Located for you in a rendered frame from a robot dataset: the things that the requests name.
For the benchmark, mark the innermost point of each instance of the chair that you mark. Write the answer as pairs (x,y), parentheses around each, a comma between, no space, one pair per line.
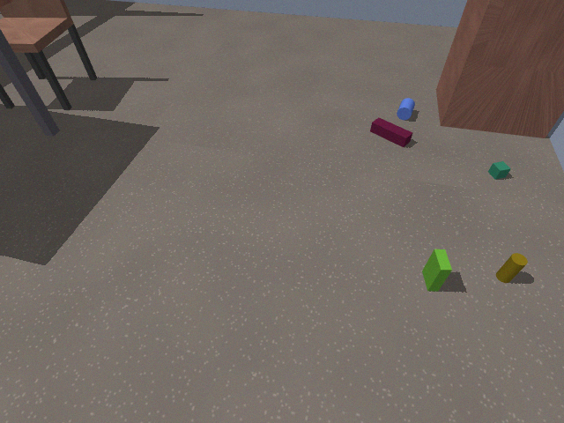
(29,26)

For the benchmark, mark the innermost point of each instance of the table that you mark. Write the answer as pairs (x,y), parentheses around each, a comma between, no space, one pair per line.
(24,86)

